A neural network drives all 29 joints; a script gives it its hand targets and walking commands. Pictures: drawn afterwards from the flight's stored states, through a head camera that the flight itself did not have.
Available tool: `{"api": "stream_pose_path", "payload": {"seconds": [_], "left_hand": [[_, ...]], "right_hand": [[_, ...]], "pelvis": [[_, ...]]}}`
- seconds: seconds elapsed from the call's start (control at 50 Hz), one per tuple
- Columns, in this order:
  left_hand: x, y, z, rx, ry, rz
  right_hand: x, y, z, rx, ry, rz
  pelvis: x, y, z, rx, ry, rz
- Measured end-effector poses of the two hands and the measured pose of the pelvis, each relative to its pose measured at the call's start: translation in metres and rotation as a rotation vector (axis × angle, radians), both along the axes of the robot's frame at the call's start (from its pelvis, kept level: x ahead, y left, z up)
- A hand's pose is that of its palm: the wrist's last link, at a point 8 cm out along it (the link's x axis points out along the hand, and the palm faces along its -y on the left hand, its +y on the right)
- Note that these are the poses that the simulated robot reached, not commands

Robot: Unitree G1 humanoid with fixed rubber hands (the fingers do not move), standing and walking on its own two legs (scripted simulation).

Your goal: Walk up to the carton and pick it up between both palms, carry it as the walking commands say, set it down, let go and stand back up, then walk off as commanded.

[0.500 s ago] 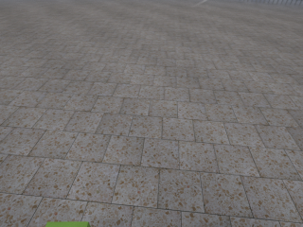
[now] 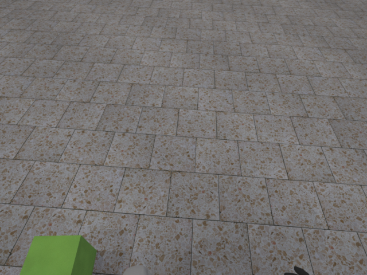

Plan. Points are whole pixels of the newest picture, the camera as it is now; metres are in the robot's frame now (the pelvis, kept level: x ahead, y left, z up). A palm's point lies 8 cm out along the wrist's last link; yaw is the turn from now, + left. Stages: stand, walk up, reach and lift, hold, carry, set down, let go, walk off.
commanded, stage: walk off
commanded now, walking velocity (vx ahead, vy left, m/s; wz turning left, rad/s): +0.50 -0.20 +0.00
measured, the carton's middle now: out of the picture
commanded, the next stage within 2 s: stand in 1.20 s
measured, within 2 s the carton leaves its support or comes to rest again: neither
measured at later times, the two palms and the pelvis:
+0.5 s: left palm (108, 244) +0.23 +0.20 -0.13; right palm out of the picture +0.16 -0.30 -0.15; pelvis +0.14 -0.04 -0.02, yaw -1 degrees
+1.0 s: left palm out of the picture +0.11 +0.22 -0.16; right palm out of the picture +0.10 -0.29 -0.13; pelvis +0.04 -0.02 -0.02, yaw +1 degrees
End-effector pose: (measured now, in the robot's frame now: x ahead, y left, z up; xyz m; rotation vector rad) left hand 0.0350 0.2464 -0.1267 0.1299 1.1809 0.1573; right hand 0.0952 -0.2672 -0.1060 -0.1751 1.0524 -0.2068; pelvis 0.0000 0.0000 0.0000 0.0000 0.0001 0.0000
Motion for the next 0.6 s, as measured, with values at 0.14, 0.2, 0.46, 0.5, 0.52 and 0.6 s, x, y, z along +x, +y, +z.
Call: {"api": "stream_pose_path", "payload": {"seconds": [0.14, 0.2, 0.46, 0.5, 0.52, 0.6], "left_hand": [[0.009, 0.011, -0.019, -0.039, 0.034, 0.045], [0.039, 0.007, -0.019, -0.051, 0.008, 0.005], [0.182, -0.039, -0.009, 0.002, -0.069, -0.083], [0.191, -0.047, -0.005, 0.023, -0.068, -0.086], [0.194, -0.049, -0.001, 0.034, -0.07, -0.081], [0.201, -0.056, 0.014, 0.074, -0.084, -0.064]], "right_hand": [[0.037, 0.017, 0.0, -0.049, 0.022, 0.046], [0.037, 0.018, 0.004, -0.049, 0.017, 0.004], [0.049, -0.027, -0.032, 0.025, 0.174, -0.092], [0.064, -0.032, -0.041, 0.05, 0.173, -0.08], [0.071, -0.035, -0.041, 0.058, 0.167, -0.073], [0.099, -0.043, -0.036, 0.075, 0.138, -0.059]], "pelvis": [[0.026, 0.015, -0.008, -0.04, 0.042, 0.044], [0.042, 0.014, -0.005, -0.022, 0.02, 0.009], [0.132, -0.035, -0.016, 0.037, 0.03, -0.016], [0.141, -0.044, -0.017, 0.036, 0.021, -0.014], [0.145, -0.048, -0.015, 0.038, 0.02, -0.01], [0.151, -0.059, -0.006, 0.05, 0.008, -0.001]]}}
